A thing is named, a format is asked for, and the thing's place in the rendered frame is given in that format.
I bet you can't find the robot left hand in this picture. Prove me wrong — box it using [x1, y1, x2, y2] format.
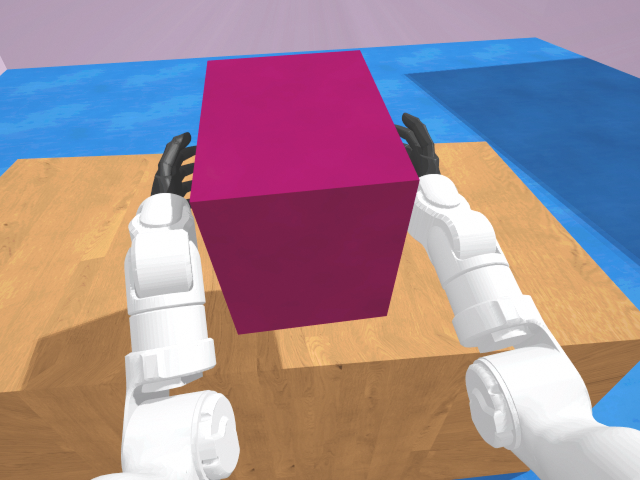
[151, 132, 197, 208]

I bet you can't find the carton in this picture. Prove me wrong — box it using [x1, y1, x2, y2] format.
[189, 50, 420, 335]

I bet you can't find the pedestal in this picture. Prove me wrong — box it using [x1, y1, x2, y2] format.
[0, 141, 640, 480]

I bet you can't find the robot right hand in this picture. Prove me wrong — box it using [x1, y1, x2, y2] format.
[394, 113, 441, 177]

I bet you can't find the robot right upper arm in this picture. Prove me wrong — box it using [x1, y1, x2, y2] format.
[466, 343, 640, 480]

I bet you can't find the right robot forearm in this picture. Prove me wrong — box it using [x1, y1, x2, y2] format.
[407, 174, 592, 413]

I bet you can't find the left robot forearm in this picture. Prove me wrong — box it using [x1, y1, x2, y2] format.
[121, 193, 216, 473]

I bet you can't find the robot left upper arm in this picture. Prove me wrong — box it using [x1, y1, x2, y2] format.
[91, 390, 240, 480]

